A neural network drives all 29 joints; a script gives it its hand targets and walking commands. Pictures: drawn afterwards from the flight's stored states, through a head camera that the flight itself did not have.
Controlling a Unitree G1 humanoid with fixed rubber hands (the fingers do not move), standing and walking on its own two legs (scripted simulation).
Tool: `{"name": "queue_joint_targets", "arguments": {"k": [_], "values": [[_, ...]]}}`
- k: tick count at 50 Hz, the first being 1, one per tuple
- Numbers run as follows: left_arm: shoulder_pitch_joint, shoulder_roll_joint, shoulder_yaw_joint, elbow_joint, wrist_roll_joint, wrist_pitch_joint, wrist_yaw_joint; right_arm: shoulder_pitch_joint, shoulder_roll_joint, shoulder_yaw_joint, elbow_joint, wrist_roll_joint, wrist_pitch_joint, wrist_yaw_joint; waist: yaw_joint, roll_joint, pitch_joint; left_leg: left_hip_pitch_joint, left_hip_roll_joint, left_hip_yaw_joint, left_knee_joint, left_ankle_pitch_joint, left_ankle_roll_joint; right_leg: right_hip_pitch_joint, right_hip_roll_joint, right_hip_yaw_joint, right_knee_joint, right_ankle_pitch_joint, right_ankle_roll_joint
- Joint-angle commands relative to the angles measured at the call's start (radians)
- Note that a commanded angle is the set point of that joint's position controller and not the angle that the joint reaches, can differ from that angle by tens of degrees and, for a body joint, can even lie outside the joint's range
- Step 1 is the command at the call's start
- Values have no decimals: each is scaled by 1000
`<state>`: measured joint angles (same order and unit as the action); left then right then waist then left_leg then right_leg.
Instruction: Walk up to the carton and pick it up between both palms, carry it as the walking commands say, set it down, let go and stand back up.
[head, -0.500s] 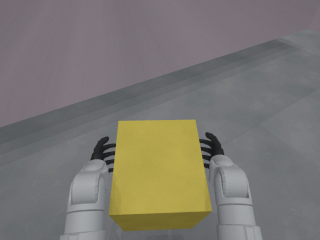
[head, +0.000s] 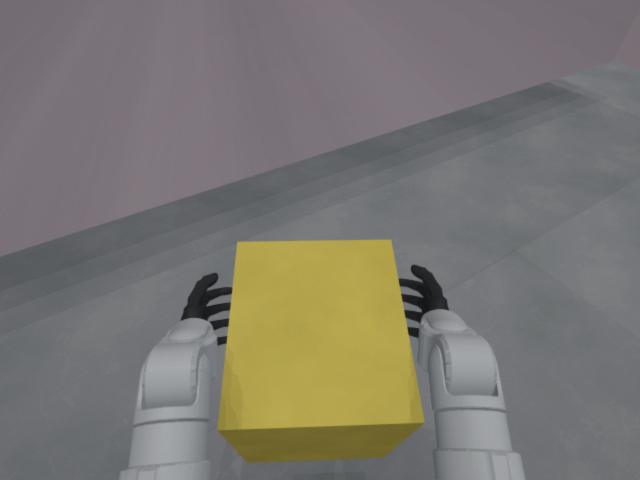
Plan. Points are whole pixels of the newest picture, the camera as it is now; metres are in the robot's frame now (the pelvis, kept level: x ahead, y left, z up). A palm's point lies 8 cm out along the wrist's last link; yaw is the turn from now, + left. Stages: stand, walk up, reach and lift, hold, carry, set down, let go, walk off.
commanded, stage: carry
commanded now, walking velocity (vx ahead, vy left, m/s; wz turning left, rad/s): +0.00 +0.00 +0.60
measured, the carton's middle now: (315, 357) +0.30 +0.00 -0.02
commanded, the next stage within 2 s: none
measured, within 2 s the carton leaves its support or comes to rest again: neither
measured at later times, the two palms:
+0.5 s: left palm (117, 385) +0.22 +0.21 +0.07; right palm (369, 326) +0.28 -0.07 +0.07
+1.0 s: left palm out of the picture +0.09 +0.30 +0.06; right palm (266, 357) +0.25 +0.06 +0.07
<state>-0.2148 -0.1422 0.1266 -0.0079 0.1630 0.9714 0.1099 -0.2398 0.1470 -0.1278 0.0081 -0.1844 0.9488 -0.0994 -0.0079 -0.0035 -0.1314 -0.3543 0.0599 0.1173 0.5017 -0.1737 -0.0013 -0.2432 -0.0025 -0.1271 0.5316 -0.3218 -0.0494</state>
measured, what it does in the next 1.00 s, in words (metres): steps on the spot, turning left: left foot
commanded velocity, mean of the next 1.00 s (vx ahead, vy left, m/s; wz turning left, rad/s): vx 0.00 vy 0.00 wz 0.60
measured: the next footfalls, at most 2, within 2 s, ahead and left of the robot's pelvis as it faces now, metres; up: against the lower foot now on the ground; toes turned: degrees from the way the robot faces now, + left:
left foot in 0.86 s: -0.05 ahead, +0.16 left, +0.00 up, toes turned +33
right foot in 1.22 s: +0.03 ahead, -0.06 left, +0.00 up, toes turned +31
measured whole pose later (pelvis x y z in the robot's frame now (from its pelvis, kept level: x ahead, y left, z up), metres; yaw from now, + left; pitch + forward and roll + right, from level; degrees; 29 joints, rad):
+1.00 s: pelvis -0.07 +0.03 -0.01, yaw +30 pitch +3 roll +0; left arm -0.21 -0.14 0.13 -0.27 0.11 1.21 0.13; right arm -0.27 0.16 -0.09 -0.23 -0.14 1.19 -0.14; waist 0.00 -0.01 -0.02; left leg -0.43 -0.02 0.06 0.63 -0.25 0.03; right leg -0.53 -0.16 -0.09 1.08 -0.56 0.12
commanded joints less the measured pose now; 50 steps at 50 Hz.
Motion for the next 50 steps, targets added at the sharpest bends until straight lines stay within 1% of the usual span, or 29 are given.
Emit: {"name": "queue_joint_targets", "arguments": {"k": [1,2,4,6,9,13,15,16,17,18,19,21,25,26,27,28,29,30,32,35,39,41,42,43,44,45,46,48,50], "values": [[-504,-866,-583,-140,-330,-37,-238,-428,876,597,-105,356,-18,239,0,5,-192,101,87,-89,-44,100,13,15,-133,96,-100,199,15],[-560,-923,-722,-379,-444,6,-233,-479,937,736,-325,473,26,236,4,12,-195,85,89,-95,-21,140,12,20,-140,86,-77,213,18],[-460,-912,-733,-347,-448,111,-219,-386,938,735,-303,493,132,230,7,49,-216,66,91,-106,28,209,22,33,-161,75,-20,222,18],[-358,-873,-701,-287,-422,171,-223,-291,888,709,-244,466,197,235,12,24,-224,30,85,-115,71,262,29,44,-189,77,11,255,20],[-399,-889,-689,-287,-435,199,-242,-361,905,731,-285,486,229,252,4,-112,-164,-77,41,-69,157,119,12,20,-271,106,-17,281,6],[-488,-929,-695,-327,-448,214,-246,-432,947,734,-277,509,249,268,1,-132,-111,-87,-16,-29,168,-155,24,-51,-340,98,-42,199,-19],[-515,-938,-701,-333,-449,220,-244,-445,960,725,-273,514,251,274,-2,-43,-101,-31,-7,-72,90,-71,38,-102,-299,38,21,86,21],[-510,-940,-705,-330,-452,225,-243,-428,964,717,-255,513,254,272,0,43,-132,-4,59,-173,18,63,54,-107,-247,-27,112,-2,58],[-538,-944,-713,-360,-460,224,-243,-418,963,717,-252,514,252,273,-4,182,-163,50,189,-370,-33,233,100,-170,-159,-77,240,-128,100],[-544,-948,-720,-355,-469,229,-244,-390,964,706,-242,506,254,270,-12,264,-206,129,259,-513,-93,328,157,-223,-81,-79,303,-293,119],[-526,-945,-717,-337,-470,230,-247,-370,966,704,-245,496,252,267,-17,253,-224,176,267,-546,-96,352,184,-263,-70,-30,331,-349,120],[-504,-985,-717,-325,-486,221,-254,-387,983,709,-284,486,245,260,-15,153,-283,181,231,-488,-90,326,162,-228,-71,17,309,-282,114],[-515,-1011,-734,-368,-503,203,-253,-382,1004,713,-322,472,239,248,-4,134,-320,80,126,-349,-124,126,81,0,-24,-35,61,-134,103],[-504,-1009,-734,-358,-496,205,-256,-383,996,711,-323,466,241,248,2,140,-306,18,77,-304,-134,41,36,96,-40,-33,-61,-116,93],[-507,-998,-735,-368,-494,205,-257,-373,1001,714,-317,461,242,247,6,37,-284,-90,14,-222,-62,-21,-24,204,-128,46,-201,-131,65],[-479,-988,-717,-322,-474,201,-260,-404,992,726,-327,465,248,250,12,-256,-221,-255,-94,-91,167,-176,-50,202,-374,303,-250,-151,-24],[-486,-998,-708,-322,-478,205,-264,-421,986,723,-327,455,250,251,2,-313,-173,-334,-47,-52,417,-325,-21,134,-554,364,-261,85,-109],[-488,-988,-700,-336,-473,212,-269,-407,989,731,-314,459,247,248,2,-167,-135,-331,3,-89,490,-315,-8,129,-525,275,-205,299,-119],[-504,-967,-706,-372,-475,218,-265,-397,1007,741,-298,476,247,253,1,-71,-129,-314,-2,-57,492,-247,-10,159,-417,92,-101,522,-67],[-471,-943,-681,-369,-455,229,-259,-402,1001,754,-296,503,257,249,10,-170,-154,-233,-57,35,368,-249,-24,176,-347,-50,-19,637,-21],[-397,-910,-645,-310,-417,242,-262,-397,971,742,-274,497,271,247,22,-251,-164,-121,-90,81,190,-196,-14,170,-385,-57,37,616,7],[-418,-929,-654,-292,-423,244,-264,-424,979,739,-271,500,270,247,2,-180,-204,9,-91,56,-31,-31,-3,141,-357,-109,184,608,71],[-452,-932,-663,-286,-426,243,-264,-423,981,737,-259,493,274,252,-18,-132,-209,143,-28,-43,-76,75,14,-4,-344,-101,290,449,116],[-493,-924,-676,-304,-434,238,-265,-385,977,721,-228,483,274,255,-25,47,-217,281,146,-299,-97,388,76,-206,-288,-88,452,120,156],[-502,-937,-680,-321,-446,237,-269,-349,990,701,-189,476,265,255,-11,324,-243,397,333,-536,2,918,203,-428,-151,-68,557,-384,194],[-524,-958,-694,-315,-454,232,-273,-331,1009,696,-187,472,257,260,-18,244,-258,344,293,-458,47,943,222,-414,-192,53,620,-415,186],[-565,-983,-718,-338,-476,221,-270,-375,1022,700,-230,479,253,259,-15,157,-242,316,235,-395,44,823,191,-418,-173,65,623,-381,181],[-619,-1042,-752,-393,-506,209,-265,-404,1048,706,-290,480,241,266,-9,159,-247,255,171,-320,-1,523,146,-392,-154,79,595,-234,168],[-615,-1030,-760,-427,-520,202,-259,-389,1044,703,-321,473,231,260,-10,146,-272,215,149,-309,-40,298,149,-338,-123,65,527,-168,161]]}}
